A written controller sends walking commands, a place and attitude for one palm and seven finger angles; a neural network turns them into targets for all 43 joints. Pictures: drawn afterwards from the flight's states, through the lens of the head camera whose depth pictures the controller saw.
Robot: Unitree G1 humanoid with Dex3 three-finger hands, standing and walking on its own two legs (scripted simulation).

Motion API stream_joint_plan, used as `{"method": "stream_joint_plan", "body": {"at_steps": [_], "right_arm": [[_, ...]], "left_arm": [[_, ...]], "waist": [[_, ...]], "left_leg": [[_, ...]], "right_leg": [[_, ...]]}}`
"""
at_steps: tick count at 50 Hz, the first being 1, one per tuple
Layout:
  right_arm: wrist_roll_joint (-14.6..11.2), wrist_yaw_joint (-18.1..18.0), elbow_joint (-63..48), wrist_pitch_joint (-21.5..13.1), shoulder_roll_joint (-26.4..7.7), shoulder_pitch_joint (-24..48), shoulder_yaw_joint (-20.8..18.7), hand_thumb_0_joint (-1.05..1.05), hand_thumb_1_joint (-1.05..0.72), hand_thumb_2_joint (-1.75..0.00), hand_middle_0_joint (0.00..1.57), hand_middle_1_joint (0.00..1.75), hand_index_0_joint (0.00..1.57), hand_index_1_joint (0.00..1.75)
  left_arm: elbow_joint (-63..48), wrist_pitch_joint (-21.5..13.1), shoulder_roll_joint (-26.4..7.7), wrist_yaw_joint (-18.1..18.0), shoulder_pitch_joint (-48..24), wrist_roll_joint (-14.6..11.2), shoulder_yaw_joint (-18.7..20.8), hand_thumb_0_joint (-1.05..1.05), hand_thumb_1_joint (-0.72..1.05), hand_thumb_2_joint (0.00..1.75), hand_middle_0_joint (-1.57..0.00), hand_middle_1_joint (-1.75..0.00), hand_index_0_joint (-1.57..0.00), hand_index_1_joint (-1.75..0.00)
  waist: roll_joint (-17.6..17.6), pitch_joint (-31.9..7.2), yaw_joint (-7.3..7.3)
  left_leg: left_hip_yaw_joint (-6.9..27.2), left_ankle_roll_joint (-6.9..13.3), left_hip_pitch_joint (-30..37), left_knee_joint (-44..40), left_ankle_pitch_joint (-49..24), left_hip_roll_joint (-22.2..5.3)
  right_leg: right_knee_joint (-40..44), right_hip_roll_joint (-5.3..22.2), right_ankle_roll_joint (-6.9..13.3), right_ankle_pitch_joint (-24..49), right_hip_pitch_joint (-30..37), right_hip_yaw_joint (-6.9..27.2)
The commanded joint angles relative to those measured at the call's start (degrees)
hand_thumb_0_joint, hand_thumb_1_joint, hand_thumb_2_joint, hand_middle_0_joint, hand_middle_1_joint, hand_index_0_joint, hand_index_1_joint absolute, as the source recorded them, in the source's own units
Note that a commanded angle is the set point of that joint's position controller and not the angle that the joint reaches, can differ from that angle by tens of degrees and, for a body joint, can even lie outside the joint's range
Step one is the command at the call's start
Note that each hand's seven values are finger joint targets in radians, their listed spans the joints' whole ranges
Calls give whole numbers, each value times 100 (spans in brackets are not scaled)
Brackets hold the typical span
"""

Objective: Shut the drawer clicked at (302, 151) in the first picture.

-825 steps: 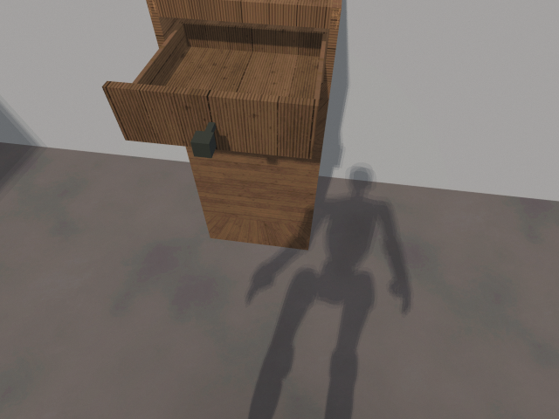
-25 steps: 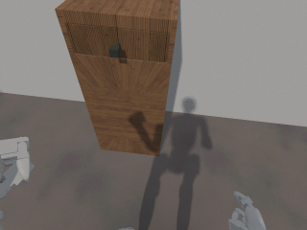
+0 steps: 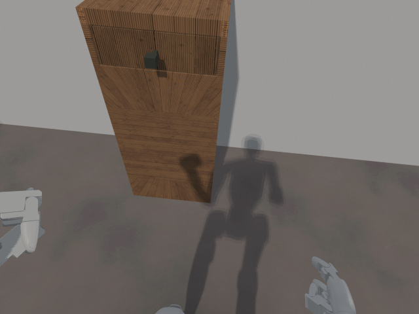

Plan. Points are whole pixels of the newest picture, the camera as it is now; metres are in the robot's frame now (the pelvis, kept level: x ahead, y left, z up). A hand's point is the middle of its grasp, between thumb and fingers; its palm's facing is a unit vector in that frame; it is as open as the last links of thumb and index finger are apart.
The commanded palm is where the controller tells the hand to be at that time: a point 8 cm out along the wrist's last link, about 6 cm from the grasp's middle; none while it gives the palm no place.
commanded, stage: step back with the hand held close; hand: left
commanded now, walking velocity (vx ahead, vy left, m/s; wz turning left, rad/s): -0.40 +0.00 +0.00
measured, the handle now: (152, 57) +0.78 +0.23 +0.09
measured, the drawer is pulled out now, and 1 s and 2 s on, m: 0.00 0.00 0.00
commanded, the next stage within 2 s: stop stepping back and stand still in 0.04 s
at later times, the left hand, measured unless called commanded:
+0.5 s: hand out of the picture +0.07 +0.25 +0.17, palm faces +0.45 -0.81 -0.37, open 3.2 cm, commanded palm +0.01 +0.28 +0.18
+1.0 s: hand out of the picture +0.04 +0.26 +0.16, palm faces +0.45 -0.78 -0.43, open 3.3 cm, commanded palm none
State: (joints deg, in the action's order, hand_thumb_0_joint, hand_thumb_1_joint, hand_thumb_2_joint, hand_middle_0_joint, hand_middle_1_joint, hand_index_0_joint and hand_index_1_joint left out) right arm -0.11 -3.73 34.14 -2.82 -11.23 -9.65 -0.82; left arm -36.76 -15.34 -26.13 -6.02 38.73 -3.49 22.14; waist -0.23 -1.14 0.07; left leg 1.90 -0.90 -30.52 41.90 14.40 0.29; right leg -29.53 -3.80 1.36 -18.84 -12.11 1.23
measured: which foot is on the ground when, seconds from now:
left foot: up 0.00-0.04, down 0.06-0.30, up 0.32-0.48, down 0.50-1.00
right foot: down 0.00-0.56, up 0.58-0.64, down 0.66-1.00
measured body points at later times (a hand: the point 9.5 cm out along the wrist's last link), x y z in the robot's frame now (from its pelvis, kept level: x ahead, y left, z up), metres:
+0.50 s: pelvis -0.11 +0.00 +0.00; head -0.15 +0.01 +0.45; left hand +0.04 +0.29 +0.19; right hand +0.02 -0.25 -0.08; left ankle -0.11 +0.13 -0.73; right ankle -0.10 -0.11 -0.73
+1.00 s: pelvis -0.13 +0.00 +0.00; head -0.14 +0.01 +0.45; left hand +0.01 +0.30 +0.19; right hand +0.04 -0.22 -0.08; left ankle -0.10 +0.13 -0.73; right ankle -0.12 -0.10 -0.73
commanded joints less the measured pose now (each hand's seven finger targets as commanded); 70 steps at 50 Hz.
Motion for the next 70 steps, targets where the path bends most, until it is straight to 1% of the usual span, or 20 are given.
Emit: {"method": "stream_joint_plan", "body": {"at_steps": [1,4,5,7,13,16,20,23,26,28,31,33,36,42,46,49,50,55,64,70], "right_arm": [[35,-215,-834,-163,-578,617,-66,0,-90,-90,20,30,20,30],[-79,-150,-878,-315,-898,195,-253,0,-90,-90,20,30,20,30],[58,-114,-1000,-415,-870,419,-244,0,-90,-90,20,30,20,30],[165,-42,-925,-578,-797,289,-249,0,-90,-90,20,30,20,30],[40,3,-1115,-533,-728,327,-183,0,-90,-90,20,30,20,30],[37,-90,-880,-391,-660,299,-201,0,-90,-90,20,30,20,30],[30,-234,-660,-476,-724,367,-137,0,-90,-90,20,30,20,30],[70,-294,-554,-671,-739,218,-100,0,-90,-90,20,30,20,30],[32,-248,-788,-776,-933,180,-144,0,-90,-90,20,30,20,30],[54,-189,-674,-769,-738,203,-60,0,-90,-90,20,30,20,30],[59,-131,-705,-800,-734,253,-87,0,-90,-90,20,30,20,30],[70,-91,-687,-747,-729,216,-114,0,-90,-90,20,30,20,30],[13,-42,-634,-624,-701,130,-238,0,-90,-90,20,30,20,30],[58,-125,-598,-629,-616,186,-73,0,-90,-90,20,30,20,30],[4,-130,-688,-720,-765,228,-96,0,-90,-90,20,30,20,30],[4,-111,-687,-751,-663,284,-30,0,-90,-90,20,30,20,30],[40,365,758,-1036,-1484,391,-466,0,-90,-90,20,30,20,30],[112,398,608,-6,-821,-351,-215,0,-90,-90,20,30,20,30],[177,280,1594,270,-612,-192,-30,0,-90,-90,20,30,20,30],[123,239,2169,345,-521,-684,-52,0,-90,-90,20,30,20,30]], "left_arm": [[-482,-119,-639,-202,-866,53,523,0,90,90,-140,-160,-140,-160],[-553,-296,-636,-150,-814,1,341,0,90,90,-140,-160,-140,-160],[-660,-298,-740,-130,-574,-46,487,0,90,90,-140,-160,-140,-160],[-1197,-320,-630,-130,-608,-38,486,0,90,90,-140,-160,-140,-160],[-1189,58,-649,-276,401,-30,746,0,90,90,-140,-160,-140,-160],[-1128,188,-775,-368,-309,-57,795,0,90,90,-140,-160,-140,-160],[-309,257,-342,-379,-1095,124,258,0,90,90,-140,-160,-140,-160],[-182,159,-232,-439,-1085,254,131,0,90,90,-140,-160,-140,-160],[-817,34,-394,-448,-1002,229,264,0,90,90,-140,-160,-140,-160],[-820,16,-456,-420,-905,267,435,0,90,90,-140,-160,-140,-160],[-848,18,-470,-430,-664,295,503,0,90,90,-140,-160,-140,-160],[-589,10,-407,-413,-475,277,507,0,90,90,-140,-160,-140,-160],[-359,12,-415,-406,-539,214,504,0,90,90,-140,-160,-140,-160],[-449,-67,-332,-419,-722,198,390,0,90,90,-140,-160,-140,-160],[-669,-119,-339,-415,-606,197,419,0,90,90,-140,-160,-140,-160],[-700,-63,-348,-403,-757,289,431,0,90,90,-140,-160,-140,-160],[4170,749,487,389,-1134,691,-1798,0,90,90,-140,-160,-140,-160],[5449,1470,598,575,-1974,584,-1699,0,90,90,-120,-138,-120,-138],[8462,1546,804,472,-2175,430,-1915,0,90,90,-84,-99,-84,-99],[9317,1515,775,476,-2194,407,-2008,0,90,90,-60,-73,-60,-73]], "waist": [[302,372,-141],[-588,-738,-30],[-1544,-913,76],[-1320,-1081,81],[-1249,-550,20],[1174,-184,-2],[830,241,-174],[232,207,-89],[-807,-53,-30],[-1458,184,-104],[-834,229,-16],[-517,240,-46],[1123,272,-28],[398,-7,-92],[-1084,-157,-3],[-754,249,20],[-339,268,-243],[1483,-327,-162],[-899,-91,64],[-250,121,-19]], "left_leg": [[96,32,1098,-1302,-528,-152],[743,550,2422,-2147,-3724,-1198],[1355,786,2067,-2495,-3415,-1498],[1823,1085,1470,-2832,-1933,-1851],[383,244,90,-2987,1977,-565],[115,-87,929,1282,590,157],[13,123,1179,577,557,-296],[-379,344,1682,-1533,764,-145],[1013,728,1826,-2307,257,-1050],[1804,918,774,-3218,2301,-1408],[1170,773,331,-2766,2036,-1175],[477,490,96,-1982,1602,-663],[-227,174,-185,1128,1064,-23],[-467,286,1886,-1298,225,-178],[1345,714,1434,-2643,798,-1331],[796,581,773,-2564,825,-1046],[357,370,1006,-1351,-930,-718],[21,229,1365,-554,-1022,-255],[410,310,1353,-1859,-685,-527],[344,281,1679,-1958,-407,-548]], "right_leg": [[500,1233,211,3171,-949,473],[-611,209,-271,674,-708,125],[-1274,73,-209,-683,-757,128],[-2231,81,-183,-1182,-495,371],[446,34,38,-847,1017,-570],[2425,2393,1028,-2499,-1739,2223],[1794,1830,480,-1816,-1787,726],[1231,1459,349,-1625,-1106,563],[-444,522,-57,-67,-786,-155],[-1240,358,-163,-632,-531,-401],[-314,354,-116,-302,228,-426],[576,560,84,-444,560,22],[1994,2208,1016,-2138,-151,2608],[1051,1438,437,-789,-872,538],[-470,452,-193,-195,-382,-210],[1,508,-178,282,171,-209],[-337,815,-90,1312,-591,-216],[202,1415,343,2209,-385,213],[657,951,135,667,325,2],[1066,985,201,374,120,-25]]}}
